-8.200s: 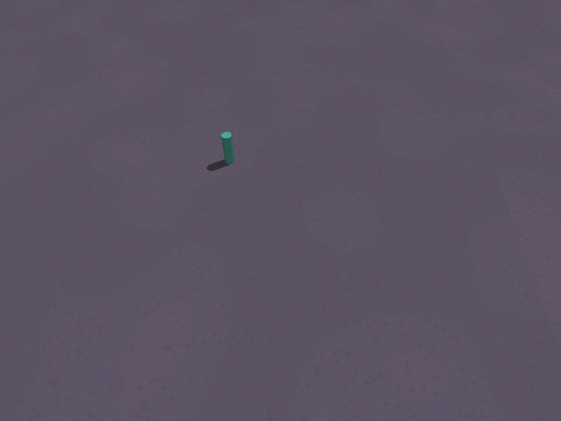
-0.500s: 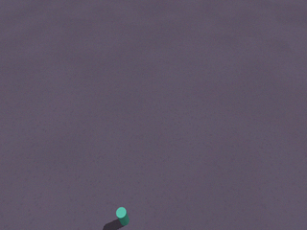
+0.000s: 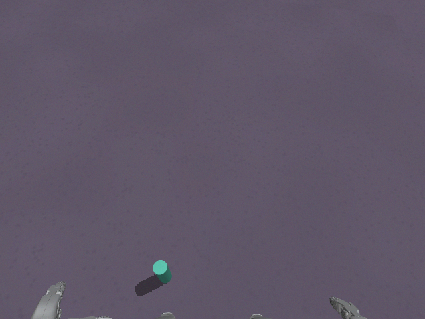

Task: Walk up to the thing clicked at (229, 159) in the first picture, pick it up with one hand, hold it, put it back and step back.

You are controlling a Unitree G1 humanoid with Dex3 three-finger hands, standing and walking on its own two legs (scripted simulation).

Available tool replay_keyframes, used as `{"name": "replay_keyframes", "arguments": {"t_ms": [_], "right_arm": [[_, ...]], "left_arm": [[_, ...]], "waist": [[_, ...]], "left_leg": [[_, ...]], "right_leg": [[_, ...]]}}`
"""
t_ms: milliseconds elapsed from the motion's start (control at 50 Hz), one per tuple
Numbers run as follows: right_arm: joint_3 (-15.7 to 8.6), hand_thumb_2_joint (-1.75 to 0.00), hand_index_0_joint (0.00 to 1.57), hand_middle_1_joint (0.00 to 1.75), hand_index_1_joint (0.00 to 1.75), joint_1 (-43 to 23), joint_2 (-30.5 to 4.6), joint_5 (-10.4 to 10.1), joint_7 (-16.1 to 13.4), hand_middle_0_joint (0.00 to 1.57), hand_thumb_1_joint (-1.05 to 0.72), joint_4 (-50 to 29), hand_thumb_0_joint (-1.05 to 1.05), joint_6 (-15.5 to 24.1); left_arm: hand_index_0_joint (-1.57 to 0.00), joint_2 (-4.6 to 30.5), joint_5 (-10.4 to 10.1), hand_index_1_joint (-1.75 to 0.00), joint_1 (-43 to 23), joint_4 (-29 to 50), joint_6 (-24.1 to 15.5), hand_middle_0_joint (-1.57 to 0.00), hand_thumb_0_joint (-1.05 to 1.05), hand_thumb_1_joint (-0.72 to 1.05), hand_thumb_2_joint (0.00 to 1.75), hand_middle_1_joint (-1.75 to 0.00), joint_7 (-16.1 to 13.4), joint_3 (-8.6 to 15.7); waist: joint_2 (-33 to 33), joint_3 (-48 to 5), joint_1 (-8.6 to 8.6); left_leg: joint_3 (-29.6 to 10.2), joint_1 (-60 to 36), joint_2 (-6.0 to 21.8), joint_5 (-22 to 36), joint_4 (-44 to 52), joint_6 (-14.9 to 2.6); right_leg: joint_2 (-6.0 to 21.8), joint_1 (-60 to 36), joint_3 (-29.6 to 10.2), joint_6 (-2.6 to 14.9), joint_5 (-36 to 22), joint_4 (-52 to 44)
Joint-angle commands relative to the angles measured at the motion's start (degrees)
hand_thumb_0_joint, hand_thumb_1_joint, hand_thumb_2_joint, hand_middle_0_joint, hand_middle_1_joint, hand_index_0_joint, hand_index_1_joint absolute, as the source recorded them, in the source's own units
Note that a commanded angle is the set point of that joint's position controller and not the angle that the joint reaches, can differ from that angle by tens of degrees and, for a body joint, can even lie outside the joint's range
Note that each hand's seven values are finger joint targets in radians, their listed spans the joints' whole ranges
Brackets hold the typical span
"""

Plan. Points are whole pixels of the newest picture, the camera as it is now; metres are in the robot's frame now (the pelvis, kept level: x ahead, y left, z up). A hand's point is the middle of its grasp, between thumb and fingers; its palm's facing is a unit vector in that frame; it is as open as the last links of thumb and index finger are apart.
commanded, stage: go down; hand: left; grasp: from the side
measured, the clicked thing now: (163, 272) +0.35 +0.18 -0.66
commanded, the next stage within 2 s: none
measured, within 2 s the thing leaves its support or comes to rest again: neither
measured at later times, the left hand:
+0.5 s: hand out of the picture +0.14 +0.28 -0.18, palm faces +0.09 -0.95 -0.30, open 17.5 cm
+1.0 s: hand (79, 294) +0.22 +0.33 -0.26, palm faces +0.10 -0.97 -0.22, open 17.4 cm
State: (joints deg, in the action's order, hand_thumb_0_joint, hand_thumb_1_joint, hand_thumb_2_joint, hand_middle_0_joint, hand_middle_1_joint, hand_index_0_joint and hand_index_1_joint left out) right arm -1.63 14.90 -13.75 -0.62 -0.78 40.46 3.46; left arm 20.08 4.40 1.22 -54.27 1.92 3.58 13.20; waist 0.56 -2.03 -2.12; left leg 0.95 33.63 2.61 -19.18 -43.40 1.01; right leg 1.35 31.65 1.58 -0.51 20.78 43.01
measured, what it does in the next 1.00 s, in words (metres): lowers itself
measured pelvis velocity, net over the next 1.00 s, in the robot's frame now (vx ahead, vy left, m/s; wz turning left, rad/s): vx -0.05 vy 0.00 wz -0.02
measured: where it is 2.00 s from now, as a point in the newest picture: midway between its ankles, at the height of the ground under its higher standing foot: outside the picture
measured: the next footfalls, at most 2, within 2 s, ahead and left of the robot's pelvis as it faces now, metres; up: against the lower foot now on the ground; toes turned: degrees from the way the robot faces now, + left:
none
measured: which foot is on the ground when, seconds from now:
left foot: down 0.00-1.00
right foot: down 0.00-1.00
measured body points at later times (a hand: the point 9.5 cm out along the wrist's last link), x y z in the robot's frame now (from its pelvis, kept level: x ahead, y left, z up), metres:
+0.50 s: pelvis -0.01 +0.01 -0.06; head +0.08 +0.03 +0.38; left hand +0.13 +0.33 -0.16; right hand +0.17 -0.24 -0.14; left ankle +0.02 +0.13 -0.71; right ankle +0.00 -0.13 -0.71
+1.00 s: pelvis -0.05 +0.00 -0.19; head +0.12 +0.03 +0.23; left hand +0.21 +0.38 -0.25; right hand +0.14 -0.26 -0.29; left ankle +0.02 +0.13 -0.71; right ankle +0.00 -0.13 -0.71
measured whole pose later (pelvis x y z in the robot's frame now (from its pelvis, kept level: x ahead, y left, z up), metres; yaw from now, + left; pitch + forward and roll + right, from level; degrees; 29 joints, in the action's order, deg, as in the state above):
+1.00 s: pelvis -0.05 +0.00 -0.19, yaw -1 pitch +29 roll -3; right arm 0.1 7.1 -16.1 0.8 -2.7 35.0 10.8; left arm 29.1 -5.9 -2.9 -39.1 -12.5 22.7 28.7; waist 1.0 -9.7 -1.3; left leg -3.2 89.5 3.2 -35.5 -95.8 1.1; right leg 1.2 85.8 2.9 -0.3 37.6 94.4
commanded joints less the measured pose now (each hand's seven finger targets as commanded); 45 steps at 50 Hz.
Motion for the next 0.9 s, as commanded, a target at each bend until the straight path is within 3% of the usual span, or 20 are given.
{"name": "replay_keyframes", "arguments": {"t_ms": [0, 20, 40, 60, 120, 160, 180, 240, 260, 280, 400, 460, 520, 560, 580, 640, 680, 740, 780, 880], "right_arm": [[-4.1, -0.89, 0.20, 0.30, 0.30, -1.0, -10.2, -0.3, -1.2, 0.20, -0.86, -9.9, 0.00, 3.9], [-4.2, -0.89, 0.20, 0.30, 0.30, -0.9, -9.9, -0.2, -1.4, 0.20, -0.87, -10.4, 0.00, 4.3], [-3.9, -0.89, 0.20, 0.30, 0.30, -1.3, -9.9, -0.3, -1.7, 0.20, -0.87, -11.2, 0.00, 4.5], [-4.1, -0.89, 0.20, 0.30, 0.30, -1.1, -9.9, -0.4, -1.8, 0.20, -0.87, -11.5, 0.00, 4.8], [-4.0, -0.89, 0.20, 0.30, 0.30, -0.8, -10.2, -0.4, -2.4, 0.20, -0.85, -12.2, 0.00, 5.5], [-3.7, -0.89, 0.20, 0.30, 0.30, -1.4, -9.7, -0.4, -2.8, 0.20, -0.86, -13.0, 0.00, 5.9], [-3.7, -0.89, 0.20, 0.30, 0.30, -0.9, -10.0, -0.3, -3.0, 0.20, -0.86, -12.9, 0.00, 6.1], [-3.2, -0.89, 0.20, 0.30, 0.30, -1.0, -9.3, -0.1, -3.5, 0.20, -0.87, -13.7, 0.00, 6.8], [-3.2, -0.89, 0.20, 0.30, 0.30, -1.2, -9.2, 0.0, -3.6, 0.20, -0.87, -14.1, 0.00, 7.0], [-3.0, -0.89, 0.20, 0.30, 0.30, -1.2, -9.2, 0.1, -3.7, 0.20, -0.87, -14.1, 0.00, 7.3], [-2.9, -0.89, 0.20, 0.30, 0.30, -2.5, -8.9, 0.5, -3.9, 0.20, -0.87, -16.3, 0.00, 8.9], [-2.8, -0.90, 0.20, 0.30, 0.30, -2.0, -8.4, 0.6, -3.8, 0.20, -0.89, -16.4, 0.00, 9.4], [-2.9, -0.90, 0.20, 0.30, 0.30, -2.4, -8.9, 0.7, -3.8, 0.20, -0.91, -16.6, 0.00, 9.9], [-2.9, -0.90, 0.20, 0.30, 0.30, -2.7, -8.9, 0.8, -3.7, 0.20, -0.92, -16.3, 0.00, 10.4], [-2.8, -0.90, 0.20, 0.30, 0.30, -2.7, -9.1, 0.9, -3.7, 0.20, -0.92, -15.8, 0.00, 10.7], [-2.9, -0.90, 0.20, 0.30, 0.30, -3.6, -9.6, 0.9, -3.5, 0.20, -0.92, -15.8, 0.00, 11.3], [-2.8, -0.90, 0.20, 0.30, 0.30, -4.2, -10.9, 0.7, -3.3, 0.20, -0.90, -15.1, 0.00, 11.7], [-2.9, -0.89, 0.20, 0.30, 0.30, -3.8, -11.5, 0.8, -3.4, 0.20, -0.89, -14.7, 0.00, 12.0], [-2.9, -0.90, 0.20, 0.30, 0.30, -4.0, -12.2, 0.8, -3.4, 0.20, -0.89, -14.3, 0.00, 11.6], [-2.9, -0.89, 0.20, 0.30, 0.30, -4.7, -13.0, 0.9, -3.2, 0.20, -0.88, -12.5, 0.00, 10.6]], "left_arm": [[-0.07, 12.2, -0.8, -0.11, 1.8, 13.7, -1.9, -0.07, 0.00, -0.44, 0.09, -0.11, 0.5, 3.8], [-0.08, 11.8, -0.9, -0.10, 0.4, 17.5, -1.9, -0.08, 0.00, -0.49, 0.06, -0.10, 0.9, 3.3], [-0.08, 12.1, -1.2, -0.10, 4.4, 15.5, -1.2, -0.08, 0.00, -0.50, 0.06, -0.10, 0.7, 4.8], [-0.09, 10.4, -1.5, -0.10, 4.2, 19.4, -0.9, -0.09, 0.00, -0.56, 0.04, -0.11, 1.0, 3.2], [-0.09, 12.1, -1.9, -0.10, 8.0, 23.6, 1.2, -0.09, 0.00, -0.61, 0.02, -0.10, 0.8, 5.3], [-0.09, 11.5, -2.2, -0.10, 8.3, 28.6, 2.4, -0.09, 0.00, -0.61, 0.03, -0.10, 1.0, 4.3], [-0.09, 12.8, -2.1, -0.09, 9.8, 27.7, 3.1, -0.09, 0.00, -0.61, 0.02, -0.09, 0.8, 5.9], [-0.09, 12.3, -2.4, -0.08, 12.9, 30.6, 4.7, -0.09, 0.00, -0.61, 0.02, -0.09, 1.1, 6.1], [-0.08, 10.8, -2.7, -0.09, 13.0, 32.0, 5.0, -0.08, 0.00, -0.61, 0.04, -0.10, 1.4, 5.0], [-0.08, 11.9, -2.7, -0.09, 13.0, 32.3, 5.3, -0.08, 0.00, -0.61, 0.03, -0.09, 1.4, 6.3], [-0.08, 12.0, -3.9, -0.08, 14.1, 36.6, 5.2, -0.08, 0.00, -0.59, 0.03, -0.08, 3.1, 7.2], [-0.08, 11.6, -4.5, -0.07, 18.0, 35.6, 4.6, -0.08, 0.00, -0.58, 0.02, -0.08, 4.0, 8.3], [-0.08, 13.5, -5.1, -0.06, 16.5, 37.1, 3.2, -0.08, 0.00, -0.54, 0.02, -0.06, 5.1, 9.7], [-0.08, 13.6, -5.6, -0.07, 12.8, 36.1, 1.2, -0.08, 0.00, -0.55, 0.02, -0.07, 5.9, 10.0], [-0.08, 14.9, -6.1, -0.07, 10.9, 34.6, -0.1, -0.08, 0.00, -0.56, 0.03, -0.07, 6.2, 11.6], [-0.08, 15.8, -7.2, -0.07, 5.6, 31.5, -5.4, -0.08, 0.00, -0.58, 0.03, -0.07, 8.7, 12.7], [-0.08, 18.4, -8.9, -0.09, 2.2, 29.3, -9.4, -0.08, 0.00, -0.61, 0.03, -0.10, 11.0, 15.2], [-0.08, 19.2, -9.7, -0.12, 1.7, 26.8, -13.7, -0.08, 0.00, -0.61, 0.06, -0.13, 14.2, 15.8], [-0.07, 21.8, -10.2, -0.12, -0.8, 27.4, -15.3, -0.07, 0.00, -0.59, 0.08, -0.13, 15.9, 17.4], [-0.06, 24.4, -11.3, -0.12, -0.9, 22.8, -17.1, -0.06, 0.00, -0.57, 0.09, -0.12, 18.1, 21.1]], "waist": [[-3.2, -13.3, 1.42], [-4.7, -14.8, 1.02], [-3.2, -13.6, 0.85], [-3.7, -14.6, 0.59], [-4.6, -15.9, 0.80], [-4.8, -15.8, 0.61], [-4.8, -16.3, 0.18], [-5.7, -17.0, 0.74], [-5.2, -16.3, -0.24], [-4.9, -16.6, 0.10], [-6.5, -15.8, 0.17], [-4.9, -17.9, 0.55], [-5.4, -19.3, 0.62], [-5.2, -17.8, -0.30], [-4.9, -18.6, -0.08], [-5.2, -18.7, -0.15], [-5.8, -20.2, 0.74], [-6.8, -26.6, 1.12], [-8.7, -30.0, 2.15], [-7.5, -33.3, 4.03]], "left_leg": [[-0.2, -1.9, -2.0, 7.6, -1.1, -1.38], [-0.4, -1.8, -1.8, 7.3, -2.2, -1.31], [-0.7, -0.6, -1.7, 5.4, -2.3, -1.36], [-0.9, -0.4, -1.4, 5.3, -3.1, -1.39], [-1.6, 0.4, -0.9, 5.4, -4.8, -1.21], [-1.6, 1.5, -0.9, 5.3, -6.2, -1.26], [-1.9, 1.7, -0.6, 6.1, -6.7, -1.23], [-1.5, 3.0, -0.8, 7.6, -9.0, -1.27], [-1.6, 3.7, -0.8, 7.0, -9.6, -1.33], [-1.9, 4.5, -0.6, 7.5, -10.1, -1.34], [-2.3, 8.7, -0.8, 2.7, -12.9, -1.34], [-2.0, 10.6, -1.0, 4.3, -15.4, -1.57], [-2.3, 12.6, -0.9, 4.8, -17.6, -1.63], [-2.2, 16.0, -1.0, 1.9, -20.1, -1.85], [-2.5, 17.7, -1.0, 2.8, -21.8, -1.92], [-2.7, 23.3, -1.1, -4.5, -25.2, -2.01], [-4.4, 26.5, -0.9, -8.1, -26.8, -1.75], [-4.5, 27.1, -0.8, -7.2, -30.6, -1.44], [-4.7, 26.9, -0.8, -5.4, -32.6, -1.27], [-4.9, 30.8, -0.9, -4.4, -36.8, -1.51]], "right_leg": [[-1.6, 0.9, 0.6, 1.61, -7.4, 1.0], [-1.5, 2.4, 0.5, 1.65, -7.2, 1.9], [-1.6, 2.9, 0.8, 1.57, -5.3, 2.2], [-1.7, 4.1, 0.7, 1.68, -5.3, 3.3], [-1.8, 5.5, 1.0, 1.59, -4.9, 5.3], [-1.7, 7.0, 0.9, 1.51, -4.7, 6.1], [-1.8, 7.3, 1.0, 1.45, -5.4, 7.0], [-1.6, 8.1, 0.8, 1.51, -6.6, 8.5], [-1.5, 8.8, 0.9, 1.42, -6.3, 8.8], [-1.5, 9.1, 1.0, 1.49, -6.5, 9.6], [-1.5, 14.7, 1.1, 1.44, -2.0, 12.6], [-1.4, 14.8, 1.0, 1.41, -3.7, 14.4], [-1.3, 17.2, 0.9, 1.53, -3.7, 17.0], [-1.3, 20.8, 0.6, 1.44, -1.6, 19.0], [-1.3, 22.2, 0.7, 1.44, -2.3, 20.7], [-1.2, 29.4, 0.2, 1.65, 4.2, 25.1], [-1.0, 33.4, 0.2, 1.69, 7.3, 28.9], [-0.9, 35.8, -0.4, 1.81, 6.9, 32.5], [-0.8, 37.9, -0.7, 2.00, 5.9, 34.4], [-1.1, 40.7, -0.5, 2.22, 5.8, 37.7]]}}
